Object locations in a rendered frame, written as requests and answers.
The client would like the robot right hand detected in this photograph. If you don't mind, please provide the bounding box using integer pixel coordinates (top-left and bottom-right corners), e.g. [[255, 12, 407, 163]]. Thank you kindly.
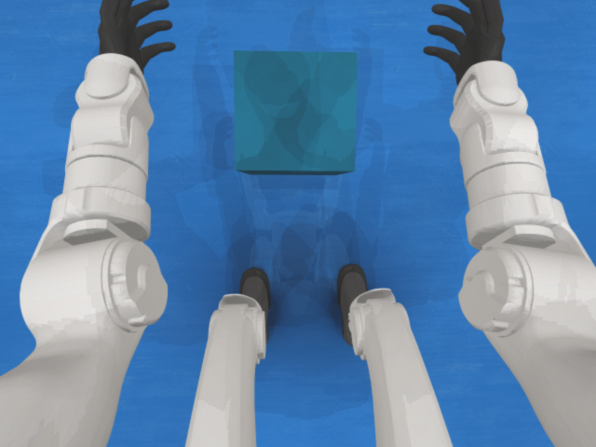
[[423, 0, 505, 86]]

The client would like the robot right upper arm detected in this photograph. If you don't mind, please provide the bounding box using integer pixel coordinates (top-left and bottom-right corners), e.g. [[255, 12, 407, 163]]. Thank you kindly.
[[458, 243, 596, 447]]

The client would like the carton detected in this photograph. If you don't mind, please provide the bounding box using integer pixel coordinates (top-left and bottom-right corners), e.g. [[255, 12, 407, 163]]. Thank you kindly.
[[234, 50, 358, 175]]

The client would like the robot left hand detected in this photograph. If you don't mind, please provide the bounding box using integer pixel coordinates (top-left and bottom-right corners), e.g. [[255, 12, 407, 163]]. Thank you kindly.
[[98, 0, 176, 74]]

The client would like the left robot thigh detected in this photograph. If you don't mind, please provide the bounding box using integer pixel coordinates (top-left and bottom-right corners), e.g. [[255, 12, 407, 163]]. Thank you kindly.
[[185, 304, 266, 447]]

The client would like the left robot forearm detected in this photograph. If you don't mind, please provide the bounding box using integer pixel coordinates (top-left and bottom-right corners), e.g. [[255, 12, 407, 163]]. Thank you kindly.
[[20, 53, 154, 330]]

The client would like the right robot forearm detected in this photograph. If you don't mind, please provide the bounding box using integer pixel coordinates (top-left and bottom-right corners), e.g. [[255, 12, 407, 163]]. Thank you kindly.
[[450, 61, 595, 266]]

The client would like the robot left upper arm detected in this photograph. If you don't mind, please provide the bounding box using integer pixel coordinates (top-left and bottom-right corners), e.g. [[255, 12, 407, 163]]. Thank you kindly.
[[0, 237, 168, 447]]

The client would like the right robot foot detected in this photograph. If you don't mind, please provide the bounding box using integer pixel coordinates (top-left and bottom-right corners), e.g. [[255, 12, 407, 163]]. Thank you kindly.
[[337, 264, 367, 346]]

